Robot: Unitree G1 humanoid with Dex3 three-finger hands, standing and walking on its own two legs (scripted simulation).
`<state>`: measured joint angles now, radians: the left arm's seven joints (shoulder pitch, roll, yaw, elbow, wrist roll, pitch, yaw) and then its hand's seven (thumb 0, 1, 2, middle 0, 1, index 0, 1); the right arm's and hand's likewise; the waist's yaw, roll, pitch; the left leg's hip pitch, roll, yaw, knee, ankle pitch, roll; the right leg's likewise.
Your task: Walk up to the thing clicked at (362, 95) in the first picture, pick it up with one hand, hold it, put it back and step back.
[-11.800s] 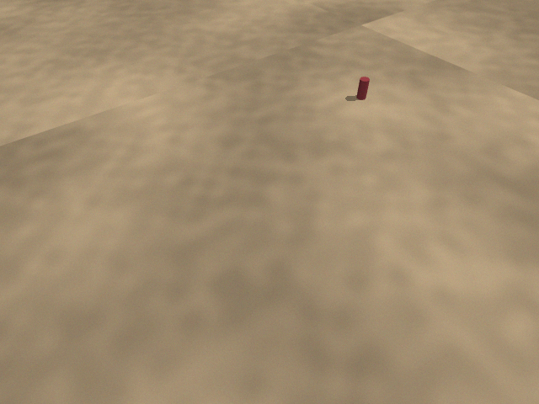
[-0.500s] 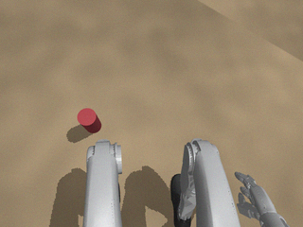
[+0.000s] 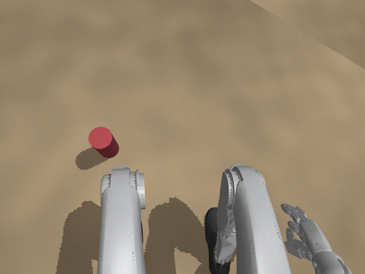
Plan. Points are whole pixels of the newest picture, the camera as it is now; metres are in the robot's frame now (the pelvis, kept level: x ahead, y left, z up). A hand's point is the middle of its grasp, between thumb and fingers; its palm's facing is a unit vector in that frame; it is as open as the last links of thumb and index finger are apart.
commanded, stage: approach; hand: left
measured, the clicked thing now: (105, 143) +0.43 +0.24 -0.30
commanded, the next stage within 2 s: close in in 0.60 s
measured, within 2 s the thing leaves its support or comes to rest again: neither
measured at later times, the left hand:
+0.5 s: hand (25, 152) +0.36 +0.37 -0.13, palm faces +0.18 -0.98 +0.03, open 17.7 cm
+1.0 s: hand (83, 150) +0.39 +0.29 -0.25, palm faces +0.16 -0.99 +0.06, open 17.5 cm
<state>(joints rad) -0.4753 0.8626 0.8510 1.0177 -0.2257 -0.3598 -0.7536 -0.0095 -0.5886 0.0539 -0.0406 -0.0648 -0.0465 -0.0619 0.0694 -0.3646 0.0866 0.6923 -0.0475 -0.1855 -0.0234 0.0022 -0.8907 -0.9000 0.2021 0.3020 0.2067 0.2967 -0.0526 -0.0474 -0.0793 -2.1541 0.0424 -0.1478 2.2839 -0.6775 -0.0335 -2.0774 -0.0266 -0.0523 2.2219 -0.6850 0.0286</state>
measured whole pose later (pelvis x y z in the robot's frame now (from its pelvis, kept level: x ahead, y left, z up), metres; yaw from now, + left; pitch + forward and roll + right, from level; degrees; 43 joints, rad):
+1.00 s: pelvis -0.01 +0.02 -0.10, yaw -8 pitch +13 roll -14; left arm -0.52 0.75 0.66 1.37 -0.23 -1.03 -0.43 -0.01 -0.57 0.07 -0.05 -0.11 -0.07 -0.09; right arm -0.19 -0.36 0.41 0.61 -0.31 -0.09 0.08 0.00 -0.90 -0.89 0.20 0.30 0.21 0.30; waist -0.18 -0.25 0.23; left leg -2.22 0.02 -0.36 2.67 -0.71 -0.05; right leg -2.09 0.05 -0.18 2.47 -0.64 0.06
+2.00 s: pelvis -0.02 +0.03 -0.10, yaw -11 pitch +9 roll -18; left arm -0.56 0.79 0.52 1.46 -0.09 -1.20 -0.01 -0.02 0.20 0.54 -0.48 -0.45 -0.45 -0.47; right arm -0.21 -0.37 0.52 0.56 -0.39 -0.01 0.15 -0.01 -0.87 -0.90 0.20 0.30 0.21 0.30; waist -0.23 -0.29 0.32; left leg -2.19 0.03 -0.43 2.69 -0.71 -0.03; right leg -2.03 0.08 -0.23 2.42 -0.60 0.08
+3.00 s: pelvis -0.01 +0.02 -0.07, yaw -8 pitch +18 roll -15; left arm -0.48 0.60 0.39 0.96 -0.10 -0.86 -0.03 0.02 -0.26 1.10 -0.80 -1.03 -0.74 -1.05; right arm -0.07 -0.32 0.28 0.62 -0.25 0.04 0.16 0.00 -0.89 -0.90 0.20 0.30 0.21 0.30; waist -0.15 -0.15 0.12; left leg -2.24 0.03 -0.31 2.57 -0.68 -0.02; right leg -2.08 0.03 -0.16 2.37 -0.64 0.05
